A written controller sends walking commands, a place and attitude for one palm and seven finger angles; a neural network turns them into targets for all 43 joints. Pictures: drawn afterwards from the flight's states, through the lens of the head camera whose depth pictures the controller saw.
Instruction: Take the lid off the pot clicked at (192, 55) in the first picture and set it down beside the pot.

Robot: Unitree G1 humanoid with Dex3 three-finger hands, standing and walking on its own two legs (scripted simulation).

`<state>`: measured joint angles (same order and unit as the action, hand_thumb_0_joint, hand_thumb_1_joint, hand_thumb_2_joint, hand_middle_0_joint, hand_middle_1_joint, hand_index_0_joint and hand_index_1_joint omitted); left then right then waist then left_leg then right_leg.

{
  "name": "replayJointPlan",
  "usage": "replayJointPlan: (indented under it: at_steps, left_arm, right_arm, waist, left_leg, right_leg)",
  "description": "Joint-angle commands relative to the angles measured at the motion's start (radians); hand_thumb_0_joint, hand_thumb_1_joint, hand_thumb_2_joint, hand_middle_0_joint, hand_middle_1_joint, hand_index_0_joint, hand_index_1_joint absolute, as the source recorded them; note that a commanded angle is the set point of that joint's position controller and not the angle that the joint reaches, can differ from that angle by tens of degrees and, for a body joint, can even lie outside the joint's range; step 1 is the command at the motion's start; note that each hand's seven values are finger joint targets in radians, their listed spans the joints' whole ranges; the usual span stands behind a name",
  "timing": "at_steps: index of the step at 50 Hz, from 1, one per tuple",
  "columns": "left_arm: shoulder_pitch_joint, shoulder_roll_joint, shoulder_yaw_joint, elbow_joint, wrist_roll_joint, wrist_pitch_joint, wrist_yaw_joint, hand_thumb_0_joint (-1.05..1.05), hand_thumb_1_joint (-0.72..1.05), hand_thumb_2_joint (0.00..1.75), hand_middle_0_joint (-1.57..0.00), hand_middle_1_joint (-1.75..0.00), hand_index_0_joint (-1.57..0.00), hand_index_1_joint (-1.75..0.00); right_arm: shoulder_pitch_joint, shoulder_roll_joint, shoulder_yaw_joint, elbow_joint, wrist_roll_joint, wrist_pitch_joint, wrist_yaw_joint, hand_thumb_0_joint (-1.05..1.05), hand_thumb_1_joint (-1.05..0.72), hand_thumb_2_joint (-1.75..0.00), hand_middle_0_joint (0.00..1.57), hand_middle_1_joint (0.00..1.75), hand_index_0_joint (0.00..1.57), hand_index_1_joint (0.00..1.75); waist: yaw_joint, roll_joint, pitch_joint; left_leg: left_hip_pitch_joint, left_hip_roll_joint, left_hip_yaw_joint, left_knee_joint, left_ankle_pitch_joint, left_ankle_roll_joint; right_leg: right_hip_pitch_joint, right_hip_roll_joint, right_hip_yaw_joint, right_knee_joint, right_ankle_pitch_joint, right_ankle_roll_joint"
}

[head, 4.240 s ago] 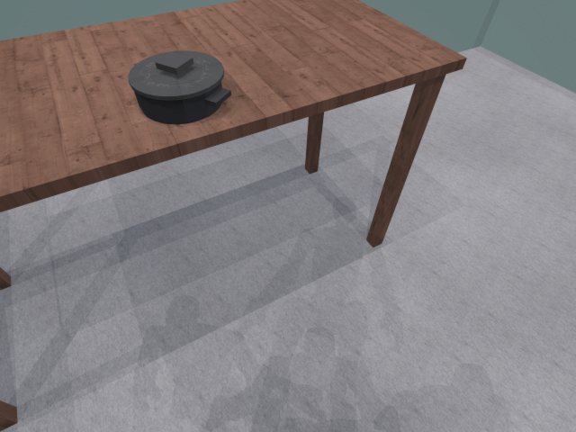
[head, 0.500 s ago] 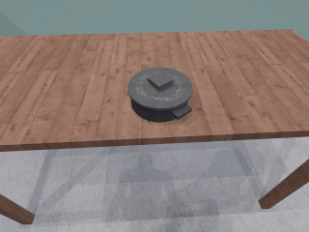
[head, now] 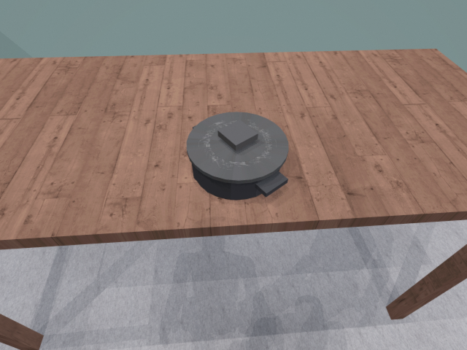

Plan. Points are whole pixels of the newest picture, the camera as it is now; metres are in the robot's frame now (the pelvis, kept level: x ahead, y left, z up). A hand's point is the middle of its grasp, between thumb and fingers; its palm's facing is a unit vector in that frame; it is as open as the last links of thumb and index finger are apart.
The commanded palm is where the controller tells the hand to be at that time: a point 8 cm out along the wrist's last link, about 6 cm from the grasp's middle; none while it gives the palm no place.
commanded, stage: come to a stop and stand still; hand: left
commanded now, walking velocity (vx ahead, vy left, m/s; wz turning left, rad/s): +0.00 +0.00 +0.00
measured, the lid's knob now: (237, 134) +0.44 +0.02 +0.15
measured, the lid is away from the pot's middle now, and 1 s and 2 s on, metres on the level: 0.00 0.00 0.00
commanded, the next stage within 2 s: look again from close up in 0.48 s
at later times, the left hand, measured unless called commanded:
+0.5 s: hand out of the picture +0.02 +0.15 -0.18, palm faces +0.02 -0.98 -0.18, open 7.3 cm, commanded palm none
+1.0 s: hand out of the picture +0.02 +0.14 -0.18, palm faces +0.03 -0.99 -0.15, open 7.3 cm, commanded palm none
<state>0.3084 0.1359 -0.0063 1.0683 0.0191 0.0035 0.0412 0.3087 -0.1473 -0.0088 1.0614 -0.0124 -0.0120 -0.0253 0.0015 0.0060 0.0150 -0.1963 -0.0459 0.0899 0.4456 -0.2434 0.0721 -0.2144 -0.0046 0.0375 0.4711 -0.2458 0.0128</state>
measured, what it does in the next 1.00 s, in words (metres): stands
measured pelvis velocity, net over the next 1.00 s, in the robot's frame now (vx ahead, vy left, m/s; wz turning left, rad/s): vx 0.04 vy -0.01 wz -0.01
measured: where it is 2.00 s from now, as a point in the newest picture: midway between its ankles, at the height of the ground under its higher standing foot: outside the picture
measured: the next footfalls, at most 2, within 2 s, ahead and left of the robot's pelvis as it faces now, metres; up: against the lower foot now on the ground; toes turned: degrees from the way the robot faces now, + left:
none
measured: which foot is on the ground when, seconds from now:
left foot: down 0.00-1.00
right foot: down 0.00-1.00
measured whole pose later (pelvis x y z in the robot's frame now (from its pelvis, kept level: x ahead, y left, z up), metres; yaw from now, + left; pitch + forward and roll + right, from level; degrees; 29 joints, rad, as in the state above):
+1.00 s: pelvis +0.04 -0.01 +0.00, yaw +0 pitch +0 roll +0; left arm 0.32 0.12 -0.01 1.10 0.01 -0.01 0.05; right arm 0.32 -0.11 0.00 1.12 -0.01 -0.03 -0.04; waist 0.00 -0.02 0.03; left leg -0.15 -0.03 0.09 0.44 -0.29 0.06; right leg -0.16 0.01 0.04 0.44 -0.28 0.00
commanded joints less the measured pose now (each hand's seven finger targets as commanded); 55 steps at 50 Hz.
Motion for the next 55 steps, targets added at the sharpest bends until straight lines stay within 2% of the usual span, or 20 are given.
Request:
replayJointPlan:
  at_steps: [1, 8, 12, 13, 17, 18, 22, 23, 26, 28, 30, 33, 37, 38, 42, 43, 46, 48, 51, 55]
  left_arm:
    - [0.062, 0.084, 0.009, -0.03, -0.005, -0.018, 0.004, 0.0, 0.9, 0.9, -0.2, -0.3, -0.2, -0.3]
    - [0.067, 0.088, 0.007, -0.024, -0.007, -0.022, 0.003, 0.0, 0.9, 0.9, -0.2, -0.3, -0.2, -0.3]
    - [0.072, 0.083, 0.005, -0.016, -0.007, -0.022, 0.005, 0.0, 0.9, 0.9, -0.2, -0.3, -0.2, -0.3]
    - [0.071, 0.087, 0.006, -0.018, -0.008, -0.022, 0.004, 0.0, 0.9, 0.9, -0.2, -0.3, -0.2, -0.3]
    - [0.073, 0.081, 0.004, -0.013, -0.008, -0.023, 0.006, 0.0, 0.9, 0.9, -0.2, -0.3, -0.2, -0.3]
    - [0.071, 0.085, 0.005, -0.014, -0.009, -0.022, 0.005, 0.0, 0.9, 0.9, -0.2, -0.3, -0.2, -0.3]
    - [0.076, 0.079, 0.004, -0.01, -0.008, -0.023, 0.006, 0.0, 0.9, 0.9, -0.2, -0.3, -0.2, -0.3]
    - [0.078, 0.081, 0.004, -0.012, -0.01, -0.023, 0.005, 0.0, 0.9, 0.9, -0.2, -0.3, -0.2, -0.3]
    - [0.084, 0.074, 0.004, -0.008, -0.009, -0.025, 0.007, 0.0, 0.9, 0.9, -0.2, -0.3, -0.2, -0.3]
    - [0.081, 0.079, 0.004, -0.009, -0.012, -0.025, 0.006, 0.0, 0.9, 0.9, -0.2, -0.3, -0.2, -0.3]
    - [0.083, 0.072, 0.003, -0.007, -0.01, -0.024, 0.008, 0.0, 0.9, 0.9, -0.2, -0.3, -0.2, -0.3]
    - [0.087, 0.07, 0.004, -0.004, -0.011, -0.024, 0.008, 0.0, 0.9, 0.9, -0.2, -0.3, -0.2, -0.3]
    - [0.091, 0.062, 0.004, -0.002, -0.011, -0.025, 0.009, 0.0, 0.9, 0.9, -0.2, -0.3, -0.2, -0.3]
    - [0.091, 0.064, 0.004, -0.003, -0.012, -0.024, 0.009, 0.0, 0.9, 0.9, -0.2, -0.3, -0.2, -0.3]
    - [0.097, 0.055, 0.002, 0.004, -0.01, -0.024, 0.01, 0.0, 0.9, 0.9, -0.2, -0.3, -0.2, -0.3]
    - [0.1, 0.059, 0.003, 0.003, -0.012, -0.024, 0.009, 0.0, 0.9, 0.9, -0.2, -0.3, -0.2, -0.3]
    - [0.104, 0.054, 0.002, 0.007, -0.011, -0.026, 0.01, 0.0, 0.9, 0.9, -0.2, -0.3, -0.2, -0.3]
    - [0.103, 0.055, 0.002, 0.008, -0.012, -0.026, 0.01, 0.0, 0.9, 0.9, -0.2, -0.3, -0.2, -0.3]
    - [0.109, 0.048, 0.001, 0.01, -0.011, -0.025, 0.011, 0.0, 0.9, 0.9, -0.2, -0.3, -0.2, -0.3]
    - [0.113, 0.046, 0.001, 0.012, -0.012, -0.027, 0.012, 0.0, 0.9, 0.9, -0.2, -0.3, -0.2, -0.3]
  right_arm:
    - [0.056, -0.081, -0.009, -0.035, 0.005, -0.021, -0.009, 0.0, -0.9, -0.9, 0.2, 0.3, 0.2, 0.3]
    - [0.053, -0.075, -0.008, -0.026, 0.006, -0.023, -0.01, 0.0, -0.9, -0.9, 0.2, 0.3, 0.2, 0.3]
    - [0.054, -0.079, -0.005, -0.017, 0.005, -0.024, -0.013, 0.0, -0.9, -0.9, 0.2, 0.3, 0.2, 0.3]
    - [0.056, -0.073, -0.006, -0.015, 0.006, -0.025, -0.012, 0.0, -0.9, -0.9, 0.2, 0.3, 0.2, 0.3]
    - [0.064, -0.073, -0.003, -0.006, 0.005, -0.026, -0.014, 0.0, -0.9, -0.9, 0.2, 0.3, 0.2, 0.3]
    - [0.062, -0.07, -0.002, -0.006, 0.006, -0.025, -0.014, 0.0, -0.9, -0.9, 0.2, 0.3, 0.2, 0.3]
    - [0.068, -0.066, -0.001, 0.003, 0.005, -0.026, -0.014, 0.0, -0.9, -0.9, 0.2, 0.3, 0.2, 0.3]
    - [0.068, -0.064, -0.002, 0.004, 0.006, -0.026, -0.013, 0.0, -0.9, -0.9, 0.2, 0.3, 0.2, 0.3]
    - [0.072, -0.062, -0.003, 0.01, 0.006, -0.027, -0.014, 0.0, -0.9, -0.9, 0.2, 0.3, 0.2, 0.3]
    - [0.08, -0.058, -0.002, 0.015, 0.006, -0.028, -0.015, 0.0, -0.9, -0.9, 0.2, 0.3, 0.2, 0.3]
    - [0.079, -0.056, -0.002, 0.018, 0.006, -0.027, -0.016, 0.0, -0.9, -0.9, 0.2, 0.3, 0.2, 0.3]
    - [0.086, -0.05, -0.001, 0.023, 0.007, -0.029, -0.017, 0.0, -0.9, -0.9, 0.2, 0.3, 0.2, 0.3]
    - [0.095, -0.048, 0.0, 0.027, 0.006, -0.031, -0.019, 0.0, -0.9, -0.9, 0.2, 0.3, 0.2, 0.3]
    - [0.094, -0.046, 0.0, 0.027, 0.007, -0.031, -0.019, 0.0, -0.9, -0.9, 0.2, 0.3, 0.2, 0.3]
    - [0.095, -0.041, 0.001, 0.033, 0.006, -0.031, -0.019, 0.0, -0.9, -0.9, 0.2, 0.3, 0.2, 0.3]
    - [0.094, -0.042, 0.0, 0.031, 0.007, -0.031, -0.019, 0.0, -0.9, -0.9, 0.2, 0.3, 0.2, 0.3]
    - [0.095, -0.041, 0.001, 0.035, 0.007, -0.033, -0.021, 0.0, -0.9, -0.9, 0.2, 0.3, 0.2, 0.3]
    - [0.098, -0.038, 0.001, 0.037, 0.008, -0.032, -0.021, 0.0, -0.9, -0.9, 0.2, 0.3, 0.2, 0.3]
    - [0.099, -0.038, 0.003, 0.04, 0.007, -0.034, -0.022, 0.0, -0.9, -0.9, 0.2, 0.3, 0.2, 0.3]
    - [0.098, -0.038, 0.002, 0.039, 0.008, -0.035, -0.022, 0.0, -0.9, -0.9, 0.2, 0.3, 0.2, 0.3]
  waist:
    - [-0.006, 0.005, 0.038]
    - [-0.005, -0.016, 0.03]
    - [-0.005, 0.009, 0.033]
    - [-0.003, -0.016, 0.037]
    - [-0.005, 0.006, 0.038]
    - [-0.002, -0.018, 0.049]
    - [-0.002, 0.005, 0.046]
    - [0.0, -0.036, 0.043]
    - [-0.002, 0.0, 0.042]
    - [-0.002, -0.024, 0.034]
    - [-0.002, 0.004, 0.054]
    - [0.0, -0.024, 0.056]
    - [-0.002, 0.004, 0.038]
    - [0.0, -0.028, 0.048]
    - [-0.001, 0.007, 0.054]
    - [0.0, -0.026, 0.053]
    - [-0.001, 0.006, 0.044]
    - [0.0, -0.027, 0.052]
    - [-0.001, 0.005, 0.053]
    - [-0.001, -0.01, 0.051]
  left_leg:
    - [0.016, 0.154, -0.154, -0.098, 0.092, -0.019]
    - [0.033, 0.155, -0.144, -0.083, 0.128, -0.019]
    - [0.05, 0.158, -0.139, -0.083, 0.152, -0.021]
    - [0.04, 0.16, -0.141, -0.084, 0.155, -0.018]
    - [0.049, 0.159, -0.135, -0.081, 0.169, -0.022]
    - [0.034, 0.16, -0.139, -0.082, 0.152, -0.019]
    - [0.041, 0.157, -0.136, -0.087, 0.147, -0.021]
    - [0.035, 0.159, -0.14, -0.083, 0.142, -0.018]
    - [0.048, 0.156, -0.133, -0.078, 0.159, -0.021]
    - [0.046, 0.161, -0.133, -0.075, 0.176, -0.02]
    - [0.045, 0.159, -0.13, -0.078, 0.172, -0.022]
    - [0.041, 0.164, -0.134, -0.079, 0.185, -0.018]
    - [0.059, 0.162, -0.133, -0.079, 0.209, -0.018]
    - [0.047, 0.164, -0.138, -0.079, 0.207, -0.015]
    - [0.05, 0.16, -0.136, -0.085, 0.192, -0.016]
    - [0.049, 0.163, -0.139, -0.082, 0.193, -0.013]
    - [0.06, 0.159, -0.135, -0.076, 0.223, -0.016]
    - [0.05, 0.162, -0.138, -0.075, 0.216, -0.014]
    - [0.063, 0.161, -0.137, -0.081, 0.232, -0.015]
    - [0.063, 0.159, -0.138, -0.076, 0.243, -0.014]
  right_leg:
    - [-0.044, -0.084, 0.082, -0.067, 0.133, -0.069]
    - [-0.026, -0.083, 0.09, -0.074, 0.171, -0.072]
    - [-0.028, -0.085, 0.092, -0.072, 0.175, -0.072]
    - [-0.019, -0.083, 0.084, -0.075, 0.18, -0.07]
    - [-0.017, -0.086, 0.091, -0.072, 0.19, -0.072]
    - [-0.011, -0.082, 0.084, -0.078, 0.178, -0.07]
    - [-0.013, -0.086, 0.092, -0.077, 0.175, -0.071]
    - [-0.001, -0.083, 0.085, -0.082, 0.177, -0.07]
    - [-0.009, -0.091, 0.092, -0.08, 0.197, -0.072]
    - [0.007, -0.084, 0.086, -0.078, 0.21, -0.072]
    - [-0.01, -0.087, 0.09, -0.078, 0.2, -0.071]
    - [-0.001, -0.082, 0.08, -0.079, 0.2, -0.069]
    - [0.003, -0.084, 0.086, -0.073, 0.207, -0.069]
    - [0.008, -0.08, 0.078, -0.077, 0.206, -0.069]
    - [-0.003, -0.083, 0.084, -0.079, 0.187, -0.066]
    - [0.003, -0.079, 0.079, -0.083, 0.19, -0.067]
    - [0.007, -0.086, 0.085, -0.079, 0.218, -0.067]
    - [0.012, -0.084, 0.075, -0.084, 0.211, -0.066]
    - [0.003, -0.086, 0.078, -0.082, 0.206, -0.065]
    - [0.012, -0.089, 0.077, -0.084, 0.226, -0.064]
